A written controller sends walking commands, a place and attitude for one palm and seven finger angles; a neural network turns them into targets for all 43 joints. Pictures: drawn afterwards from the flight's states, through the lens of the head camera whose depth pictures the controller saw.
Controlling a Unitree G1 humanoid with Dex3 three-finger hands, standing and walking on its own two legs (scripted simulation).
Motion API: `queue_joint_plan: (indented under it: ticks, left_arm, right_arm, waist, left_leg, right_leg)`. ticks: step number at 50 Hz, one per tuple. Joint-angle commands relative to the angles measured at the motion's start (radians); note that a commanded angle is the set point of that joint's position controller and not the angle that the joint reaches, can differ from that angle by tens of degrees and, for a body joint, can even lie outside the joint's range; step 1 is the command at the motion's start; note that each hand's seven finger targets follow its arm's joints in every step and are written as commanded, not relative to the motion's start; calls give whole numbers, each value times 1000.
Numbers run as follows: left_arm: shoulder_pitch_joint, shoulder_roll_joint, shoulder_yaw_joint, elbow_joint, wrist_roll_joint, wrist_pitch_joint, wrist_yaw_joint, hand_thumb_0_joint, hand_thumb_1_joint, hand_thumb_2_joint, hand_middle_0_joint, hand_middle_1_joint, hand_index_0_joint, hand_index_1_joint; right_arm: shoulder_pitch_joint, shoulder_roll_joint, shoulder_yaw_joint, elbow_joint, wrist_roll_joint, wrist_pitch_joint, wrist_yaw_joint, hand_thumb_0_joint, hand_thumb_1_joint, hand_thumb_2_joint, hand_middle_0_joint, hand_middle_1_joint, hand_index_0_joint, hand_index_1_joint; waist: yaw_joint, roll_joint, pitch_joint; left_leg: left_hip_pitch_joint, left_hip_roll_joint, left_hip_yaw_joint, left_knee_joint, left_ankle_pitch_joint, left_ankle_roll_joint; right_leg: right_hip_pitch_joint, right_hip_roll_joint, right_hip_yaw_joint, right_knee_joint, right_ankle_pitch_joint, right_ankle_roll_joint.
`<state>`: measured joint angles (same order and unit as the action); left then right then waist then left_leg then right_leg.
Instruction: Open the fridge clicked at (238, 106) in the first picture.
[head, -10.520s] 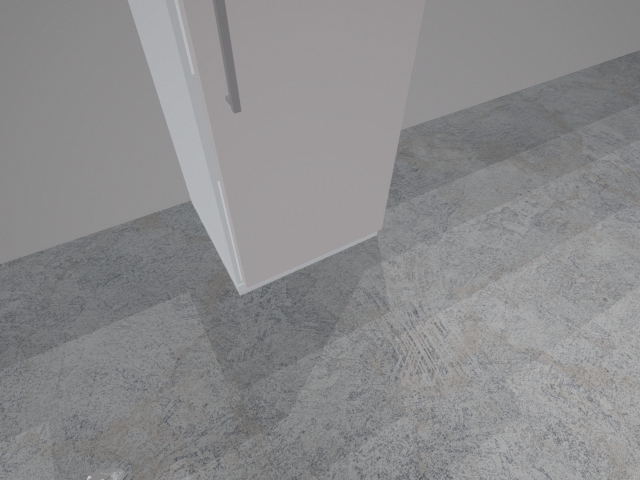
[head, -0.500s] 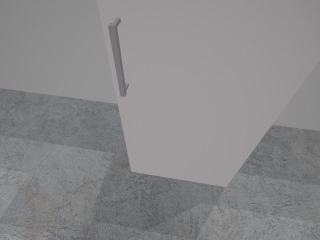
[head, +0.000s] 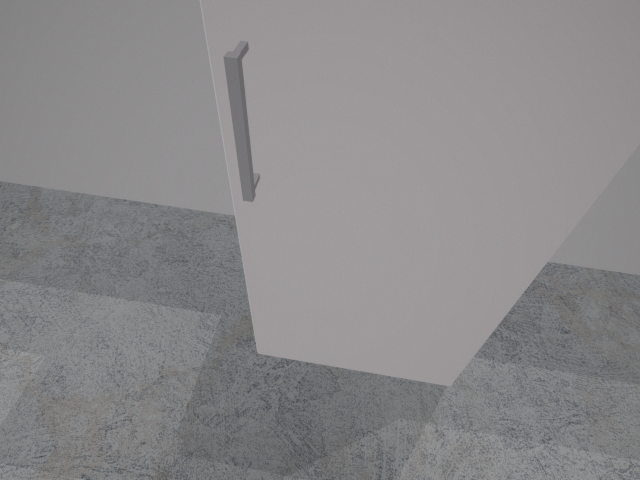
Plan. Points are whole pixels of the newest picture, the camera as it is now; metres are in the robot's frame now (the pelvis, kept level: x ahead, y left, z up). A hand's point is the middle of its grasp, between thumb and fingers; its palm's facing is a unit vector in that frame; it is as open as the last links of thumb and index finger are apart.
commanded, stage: shuffle to correct the standing spot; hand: left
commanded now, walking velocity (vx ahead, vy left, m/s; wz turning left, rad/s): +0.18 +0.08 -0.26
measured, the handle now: (246, 130) +0.54 +0.17 +0.15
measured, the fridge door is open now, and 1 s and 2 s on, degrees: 0 0 0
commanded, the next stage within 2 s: come to a stop and stand still in 0.10 s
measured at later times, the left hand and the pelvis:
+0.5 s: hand out of the picture +0.09 +0.19 -0.18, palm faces +0.03 -0.98 -0.17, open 7.3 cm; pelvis +0.08 +0.02 +0.00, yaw -2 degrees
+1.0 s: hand out of the picture +0.09 +0.18 -0.17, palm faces +0.00 -0.98 -0.21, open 7.3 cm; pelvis +0.06 +0.00 +0.01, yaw -2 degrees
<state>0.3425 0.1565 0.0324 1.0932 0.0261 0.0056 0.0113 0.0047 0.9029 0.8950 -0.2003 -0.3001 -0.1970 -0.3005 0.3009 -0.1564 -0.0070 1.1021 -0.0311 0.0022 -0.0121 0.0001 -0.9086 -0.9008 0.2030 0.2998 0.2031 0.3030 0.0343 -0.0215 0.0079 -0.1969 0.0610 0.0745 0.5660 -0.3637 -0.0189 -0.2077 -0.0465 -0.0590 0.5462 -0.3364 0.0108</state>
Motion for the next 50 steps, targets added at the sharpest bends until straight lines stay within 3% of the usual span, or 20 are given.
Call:
queue_joint_plan:
  ticks: [1,2,4,8,9,10,11,12,14,16,19,21,22,24,26,29,34,37,43,50]
  left_arm:
    - [-30,79,26,-86,-1,-15,-1,0,900,900,-200,-300,-200,-300]
    - [-64,52,17,-107,3,-21,0,0,900,900,-200,-300,-200,-300]
    - [-120,39,14,-124,0,-34,-2,0,900,900,-200,-300,-200,-300]
    - [3,-9,19,-83,-3,-40,-16,0,900,900,-200,-300,-200,-300]
    - [79,19,29,-59,1,-47,-14,0,900,900,-200,-300,-200,-300]
    - [197,90,45,-22,3,-59,-2,0,900,900,-200,-300,-200,-300]
    - [280,179,63,0,-4,-60,9,0,900,900,-200,-300,-200,-300]
    - [263,171,53,-1,-12,-53,15,0,900,900,-200,-300,-200,-300]
    - [104,97,34,-29,-4,-47,32,0,900,900,-200,-300,-200,-300]
    - [16,92,23,-60,7,-42,36,0,900,900,-200,-300,-200,-300]
    - [-42,99,19,-72,-7,-27,34,0,900,900,-200,-300,-200,-300]
    - [6,67,19,-85,-16,-8,33,0,900,900,-200,-300,-200,-300]
    - [21,53,18,-88,-13,-2,35,0,900,900,-200,-300,-200,-300]
    - [19,46,13,-70,-11,7,33,0,900,900,-200,-300,-200,-300]
    - [23,54,16,-65,-10,6,31,0,900,900,-200,-300,-200,-300]
    - [29,67,20,-73,-3,0,29,0,900,900,-200,-300,-200,-300]
    - [25,114,29,-102,6,-7,30,0,900,900,-200,-300,-200,-300]
    - [-14,124,21,-116,1,-4,28,0,900,900,-200,-300,-200,-300]
    - [-45,102,6,-113,-5,-3,22,0,900,900,-200,-300,-200,-300]
    - [-27,111,-4,-73,-9,-20,18,0,900,900,-200,-300,-200,-300]
  right_arm:
    - [213,-131,-24,7,2,-44,-11,0,-900,-900,200,300,200,300]
    - [249,-147,-29,14,1,-45,-21,0,-900,-900,200,300,200,300]
    - [255,-115,-21,11,-2,-49,-25,0,-900,-900,200,300,200,300]
    - [141,-119,-20,-11,1,-50,-26,0,-900,-900,200,300,200,300]
    - [134,-96,-18,-10,9,-52,-24,0,-900,-900,200,300,200,300]
    - [134,-70,-15,-24,24,-60,-18,0,-900,-900,200,300,200,300]
    - [94,-32,-14,-60,24,-66,-12,0,-900,-900,200,300,200,300]
    - [45,-48,-18,-76,17,-53,-19,0,-900,-900,200,300,200,300]
    - [34,-5,-16,-54,19,-30,-19,0,-900,-900,200,300,200,300]
    - [80,33,-9,-22,24,-18,-12,0,-900,-900,200,300,200,300]
    - [160,54,-8,20,27,-14,-13,0,-900,-900,200,300,200,300]
    - [136,-33,-20,-5,18,-27,-23,0,-900,-900,200,300,200,300]
    - [112,-77,-27,-30,15,-24,-27,0,-900,-900,200,300,200,300]
    - [41,-82,-27,-30,17,-27,-40,0,-900,-900,200,300,200,300]
    - [32,-98,-37,-42,16,-25,-46,0,-900,-900,200,300,200,300]
    - [17,-116,-56,-66,16,-17,-46,0,-900,-900,200,300,200,300]
    - [-11,-69,-57,-106,15,2,-38,0,-900,-900,200,300,200,300]
    - [-33,-45,-44,-112,17,12,-27,0,-900,-900,200,300,200,300]
    - [-48,-62,-31,-90,11,2,-15,0,-900,-900,200,300,200,300]
    - [-18,-64,-15,-52,12,-9,-12,0,-900,-900,200,300,200,300]
  waist:
    - [-78,289,102]
    - [-91,343,123]
    - [-93,200,143]
    - [-3,168,65]
    - [37,76,37]
    - [79,-88,-33]
    - [98,-272,-46]
    - [90,-171,-15]
    - [20,-166,86]
    - [-24,-141,61]
    - [-68,-59,43]
    - [-27,133,19]
    - [-21,153,17]
    - [-8,210,49]
    - [-14,184,-3]
    - [-23,120,-60]
    - [-31,-46,-94]
    - [-37,-98,-41]
    - [-29,14,62]
    - [-28,12,51]
  left_leg:
    - [109,157,-171,-244,168,100]
    - [166,234,-263,-286,292,168]
    - [193,279,-274,-238,554,243]
    - [17,157,-75,-158,427,160]
    - [-66,109,-35,-42,389,129]
    - [-230,41,27,127,220,86]
    - [-401,-48,89,352,-183,40]
    - [-409,-19,-7,464,-258,25]
    - [-355,38,-50,444,-193,13]
    - [-198,20,-22,264,-123,10]
    - [36,-7,29,-81,216,-1]
    - [35,137,-106,-151,606,61]
    - [-17,197,-146,-163,697,103]
    - [-22,215,-164,-177,859,140]
    - [63,213,-149,-147,944,147]
    - [126,185,-111,-87,909,125]
    - [6,63,5,11,464,34]
    - [-20,25,3,-2,232,15]
    - [-40,65,-52,-146,186,32]
    - [-9,56,-46,-183,190,21]
  right_leg:
    - [-238,28,-32,138,-97,-65]
    - [-355,51,-65,264,-198,-52]
    - [-419,7,-25,370,-257,-70]
    - [-72,24,-86,58,-25,-59]
    - [99,17,-63,-58,106,-63]
    - [314,-145,140,-111,170,-116]
    - [385,-382,453,-226,358,-224]
    - [299,-418,475,-237,474,-297]
    - [114,-349,295,-218,602,-266]
    - [1,-258,130,-190,634,-215]
    - [-108,-153,27,-92,423,-128]
    - [-98,-57,2,-6,191,-37]
    - [-53,-21,-16,19,51,-19]
    - [-43,-16,-16,68,27,-10]
    - [-59,-22,-2,64,14,-11]
    - [-44,-29,3,-9,186,-13]
    - [22,-135,103,-14,649,-70]
    - [-48,-168,133,-78,502,-104]
    - [-105,-81,87,-154,92,-46]
    - [-60,-91,91,-232,66,-50]
